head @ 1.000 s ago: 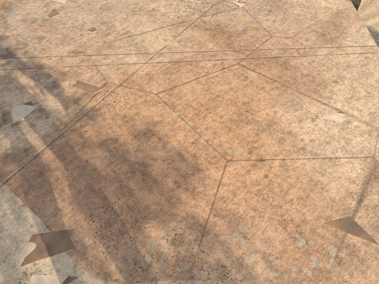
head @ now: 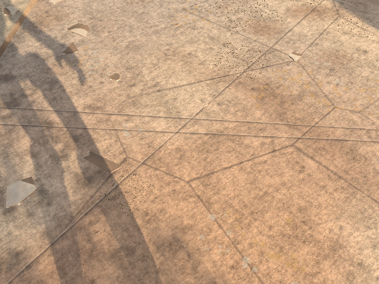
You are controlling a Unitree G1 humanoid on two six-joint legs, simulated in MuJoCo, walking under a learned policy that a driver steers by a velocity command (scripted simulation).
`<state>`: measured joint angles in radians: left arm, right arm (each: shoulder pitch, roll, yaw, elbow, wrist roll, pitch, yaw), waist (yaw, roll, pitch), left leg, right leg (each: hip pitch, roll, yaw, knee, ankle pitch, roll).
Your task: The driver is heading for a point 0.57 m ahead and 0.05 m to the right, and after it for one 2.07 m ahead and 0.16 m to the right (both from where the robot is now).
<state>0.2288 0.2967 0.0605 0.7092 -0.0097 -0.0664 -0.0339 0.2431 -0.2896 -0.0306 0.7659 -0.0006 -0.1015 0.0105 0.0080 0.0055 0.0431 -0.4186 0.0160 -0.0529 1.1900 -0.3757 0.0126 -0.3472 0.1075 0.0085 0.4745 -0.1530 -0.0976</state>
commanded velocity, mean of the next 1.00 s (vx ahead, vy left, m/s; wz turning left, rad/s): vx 0.50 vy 0.00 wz -0.34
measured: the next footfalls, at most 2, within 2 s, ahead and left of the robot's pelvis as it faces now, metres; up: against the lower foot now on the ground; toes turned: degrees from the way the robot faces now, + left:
left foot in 0.32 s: +0.37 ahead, +0.14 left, +0.00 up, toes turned -15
right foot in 0.82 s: +0.55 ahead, -0.22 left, +0.00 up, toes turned -25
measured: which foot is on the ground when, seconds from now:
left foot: up 0.00-0.30, down 0.32-0.82, up 0.84-1.00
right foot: down 0.00-0.32, up 0.34-0.80, down 0.82-1.00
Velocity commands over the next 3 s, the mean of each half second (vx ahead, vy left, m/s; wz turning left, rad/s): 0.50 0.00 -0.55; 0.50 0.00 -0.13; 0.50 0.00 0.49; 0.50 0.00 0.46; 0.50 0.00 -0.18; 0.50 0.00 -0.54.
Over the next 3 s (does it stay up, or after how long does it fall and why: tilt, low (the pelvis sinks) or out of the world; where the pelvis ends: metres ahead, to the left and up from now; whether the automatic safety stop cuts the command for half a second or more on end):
stays up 1.61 -0.14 0.00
